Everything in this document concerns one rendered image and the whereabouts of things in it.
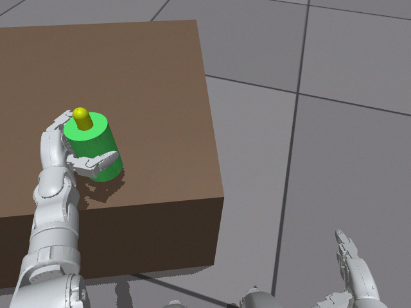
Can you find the right robot hand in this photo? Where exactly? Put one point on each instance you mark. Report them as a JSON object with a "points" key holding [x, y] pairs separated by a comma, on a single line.
{"points": [[356, 274]]}

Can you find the left robot arm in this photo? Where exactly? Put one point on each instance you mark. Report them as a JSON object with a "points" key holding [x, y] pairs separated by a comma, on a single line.
{"points": [[49, 275]]}

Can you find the bottle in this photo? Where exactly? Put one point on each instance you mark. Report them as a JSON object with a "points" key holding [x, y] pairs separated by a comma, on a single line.
{"points": [[89, 135]]}

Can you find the left robot hand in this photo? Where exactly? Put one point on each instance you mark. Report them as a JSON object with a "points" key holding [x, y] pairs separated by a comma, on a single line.
{"points": [[55, 150]]}

